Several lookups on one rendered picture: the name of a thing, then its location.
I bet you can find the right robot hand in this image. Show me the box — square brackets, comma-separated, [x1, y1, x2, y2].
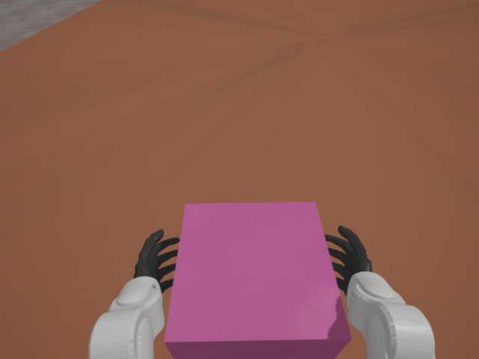
[324, 226, 372, 296]

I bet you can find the carton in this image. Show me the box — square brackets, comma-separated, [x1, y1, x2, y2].
[164, 202, 352, 359]

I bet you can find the robot right forearm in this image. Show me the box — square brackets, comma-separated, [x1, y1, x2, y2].
[347, 271, 436, 359]

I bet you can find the robot left forearm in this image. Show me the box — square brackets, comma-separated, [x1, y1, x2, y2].
[88, 277, 165, 359]

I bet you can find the left robot hand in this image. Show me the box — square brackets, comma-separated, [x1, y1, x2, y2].
[133, 230, 180, 293]

